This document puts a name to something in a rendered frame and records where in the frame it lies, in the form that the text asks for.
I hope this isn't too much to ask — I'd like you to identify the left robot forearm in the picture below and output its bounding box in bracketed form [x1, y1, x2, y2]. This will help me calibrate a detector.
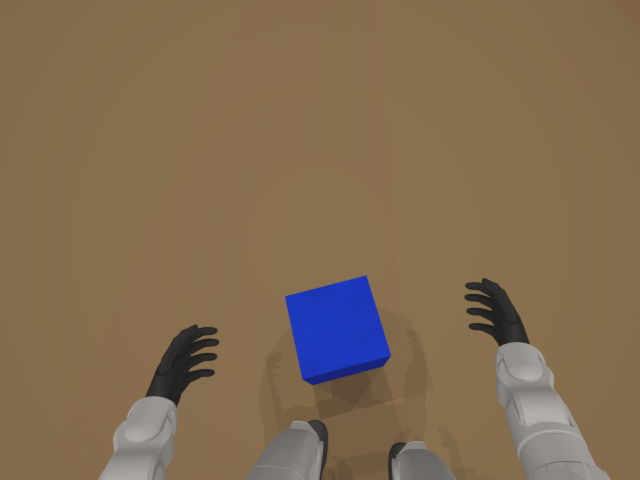
[98, 396, 178, 480]

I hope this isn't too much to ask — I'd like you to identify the carton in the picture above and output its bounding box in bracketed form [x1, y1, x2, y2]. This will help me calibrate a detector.
[285, 276, 391, 385]

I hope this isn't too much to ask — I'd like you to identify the right robot hand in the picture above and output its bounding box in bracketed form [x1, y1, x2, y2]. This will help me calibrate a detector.
[464, 278, 530, 347]

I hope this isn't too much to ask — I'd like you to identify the robot left shin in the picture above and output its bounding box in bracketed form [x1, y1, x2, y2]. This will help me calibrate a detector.
[289, 421, 318, 436]

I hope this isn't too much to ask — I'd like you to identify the right robot forearm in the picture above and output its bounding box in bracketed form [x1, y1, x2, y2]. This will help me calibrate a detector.
[495, 342, 611, 480]

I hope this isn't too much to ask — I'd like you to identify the left robot hand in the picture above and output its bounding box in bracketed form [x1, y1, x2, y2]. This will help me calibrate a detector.
[145, 324, 219, 407]

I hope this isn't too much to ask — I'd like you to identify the left robot foot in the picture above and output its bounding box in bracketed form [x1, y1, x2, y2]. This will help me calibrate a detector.
[308, 420, 328, 480]

